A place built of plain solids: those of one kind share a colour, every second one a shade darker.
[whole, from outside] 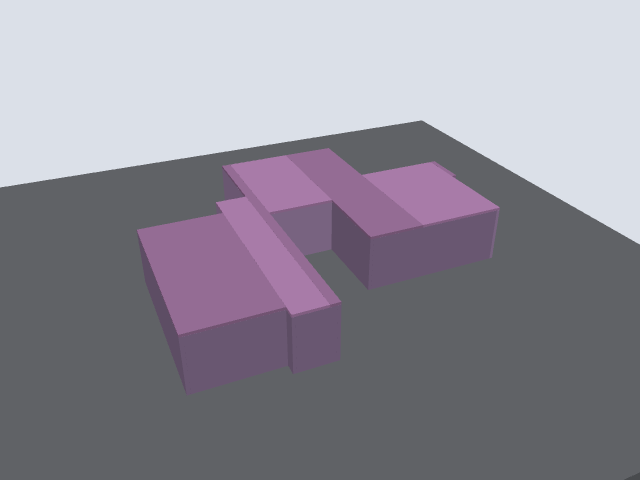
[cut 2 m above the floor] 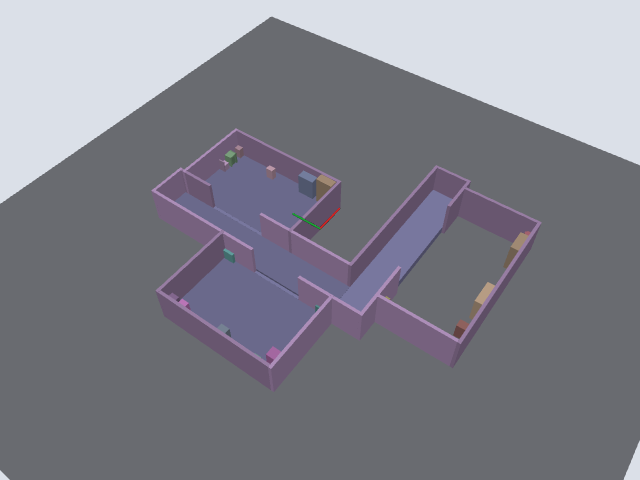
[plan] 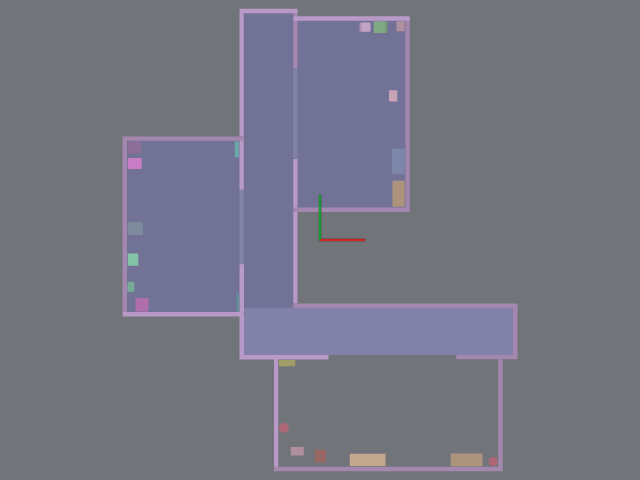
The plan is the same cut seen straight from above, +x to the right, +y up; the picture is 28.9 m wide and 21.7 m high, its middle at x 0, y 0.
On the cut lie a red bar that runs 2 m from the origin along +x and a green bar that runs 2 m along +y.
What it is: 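One storey of an old house, long lived in; a hall and three lower rooms beside it, each open to the hall along a stretch without wall, rail or kerb; a room's floor lies below the hall's by a bare drop, by one riser or not at all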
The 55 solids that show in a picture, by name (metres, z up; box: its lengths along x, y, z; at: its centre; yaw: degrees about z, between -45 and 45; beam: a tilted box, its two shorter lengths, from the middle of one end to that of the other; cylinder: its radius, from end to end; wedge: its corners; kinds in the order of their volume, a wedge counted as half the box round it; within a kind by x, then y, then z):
{
 "floor_1": {"box": [5.09, 7.74, 0.46], "at": [-6.18, 0.61, 0.18]},
 "floor_2": {"box": [0.2, 3.36, 0.46], "at": [-3.54, 0.58, 0.18]},
 "floor_3": {"box": [2.23, 13.32, 0.59], "at": [-2.33, 3.59, 0.25]},
 "floor_4": {"box": [0.2, 4.1, 0.59], "at": [-1.11, 5.72, 0.25]},
 "floor_5": {"box": [4.87, 8.45, 0.59], "at": [1.43, 5.69, 0.25]},
 "floor_6": {"box": [12.17, 2.13, 0.59], "at": [2.64, -4.13, 0.25]},
 "wall_1": {"box": [0.2, 7.74, 3.45], "at": [-8.83, 0.61, 1.68]},
 "wall_2": {"box": [5.49, 0.2, 3.45], "at": [-6.18, -3.36, 1.68]},
 "wall_3": {"box": [5.49, 0.2, 3.45], "at": [-6.18, 4.58, 1.68]},
 "wall_4": {"box": [0.2, 1.74, 3.45], "at": [-3.54, -4.33, 1.68]},
 "wall_5": {"box": [0.2, 2.16, 3.45], "at": [-3.54, -2.18, 1.68]},
 "wall_6": {"box": [0.2, 2.22, 3.45], "at": [-3.54, 3.38, 1.68]},
 "wall_7": {"box": [0.2, 5.57, 3.45], "at": [-3.54, 7.47, 1.68]},
 "wall_8": {"box": [2.63, 0.2, 3.45], "at": [-2.33, 10.35, 1.68]},
 "wall_9": {"box": [0.2, 4.85, 3.45], "at": [-1.99, -7.83, 1.68]},
 "wall_10": {"box": [4.02, 0.2, 3.45], "at": [-1.63, -5.3, 1.68]},
 "wall_11": {"box": [0.2, 4.13, 3.45], "at": [-1.11, -0.8, 1.68]},
 "wall_12": {"box": [0.2, 2.2, 3.45], "at": [-1.11, 2.57, 1.68]},
 "wall_13": {"box": [0.2, 2.14, 3.45], "at": [-1.11, 8.84, 1.68]},
 "wall_14": {"box": [5.27, 0.2, 3.45], "at": [1.43, 1.37, 1.68]},
 "wall_15": {"box": [5.27, 0.2, 3.45], "at": [1.43, 10.01, 1.68]},
 "wall_16": {"box": [10.34, 0.2, 3.45], "at": [3.09, -10.35, 1.68]},
 "wall_17": {"box": [10.14, 0.2, 3.45], "at": [3.86, -2.97, 1.68]},
 "wall_18": {"box": [0.2, 8.45, 3.45], "at": [3.96, 5.69, 1.68]},
 "wall_19": {"box": [2.76, 0.2, 3.45], "at": [7.54, -5.3, 1.68]},
 "wall_20": {"box": [0.2, 4.85, 3.45], "at": [8.16, -7.83, 1.68]},
 "wall_21": {"box": [0.2, 2.13, 3.45], "at": [8.83, -4.13, 1.68]},
 "roof_1": {"box": [7.91, 4.13, 0.16], "at": [-4.97, -0.8, 3.48]},
 "roof_2": {"box": [12.99, 3.42, 0.16], "at": [-2.43, 2.98, 3.48]},
 "roof_3": {"box": [2.63, 0.34, 0.16], "at": [-2.33, 10.28, 3.48]},
 "roof_4": {"box": [17.85, 0.59, 0.16], "at": [0.0, -3.16, 3.48]},
 "roof_5": {"box": [7.7, 5.43, 0.16], "at": [0.21, 7.4, 3.48]},
 "roof_6": {"box": [12.57, 1.94, 0.16], "at": [2.64, -4.43, 3.48]},
 "roof_7": {"box": [10.34, 5.05, 0.16], "at": [3.09, -7.92, 3.48]},
 "wardrobe_1": {"box": [1.62, 0.56, 1.81], "at": [2.15, -9.95, 0.86]},
 "wardrobe_2": {"box": [0.56, 1.19, 2.23], "at": [3.55, 2.09, 1.66]},
 "wardrobe_3": {"box": [1.44, 0.57, 2.01], "at": [6.63, -9.94, 0.95]},
 "fridge_1": {"box": [0.64, 0.51, 1.2], "at": [-8.38, 3.46, 1.0]},
 "fridge_2": {"box": [0.59, 0.61, 1.92], "at": [-8.05, -2.92, 1.36]},
 "chest_drawers_1": {"box": [0.58, 1.15, 1.53], "at": [3.54, 3.55, 1.31]},
 "washing_machine_1": {"box": [0.69, 0.58, 1.25], "at": [-8.35, 0.51, 1.03]},
 "side_table_1": {"box": [0.59, 0.39, 0.79], "at": [-1.03, -9.55, 0.34]},
 "side_table_2": {"box": [0.38, 0.52, 0.8], "at": [3.3, 6.51, 0.94]},
 "side_table_3": {"box": [0.37, 0.45, 0.74], "at": [3.65, 9.66, 0.92]},
 "cooker_1": {"box": [0.6, 0.55, 1.21], "at": [-8.4, 4.18, 1.01]},
 "tall_odds_1": {"box": [0.3, 0.45, 1.37], "at": [-8.55, -2.12, 1.09]},
 "tall_odds_2": {"box": [0.49, 0.56, 0.66], "at": [-8.46, -0.89, 0.74]},
 "bookcase_1": {"box": [0.74, 0.29, 1.55], "at": [-1.49, -5.57, 0.73]},
 "carton_stack_1": {"box": [0.5, 0.57, 1.11], "at": [0.03, -9.77, 0.5]},
 "dining_chair_1": {"box": [0.08, 0.43, 0.89], "at": [1.83, 9.62, 0.99]},
 "dining_chair_2": {"box": [0.41, 0.43, 0.49], "at": [2.08, 9.62, 0.79]},
 "radiator_1": {"box": [0.19, 0.72, 0.78], "at": [-3.76, 4.1, 0.79]},
 "floor_lamp_round_1": {"cylinder": 0.22, "from": [-1.63, -8.5, 1.4], "to": [-1.63, -8.5, 1.68]},
 "floor_lamp_round_2": {"cylinder": 0.21, "from": [7.82, -10.02, 1.26], "to": [7.82, -10.02, 1.6]},
 "desk_1": {"box": [0.52, 0.53, 0.14], "at": [2.69, 9.62, 1.33]}
}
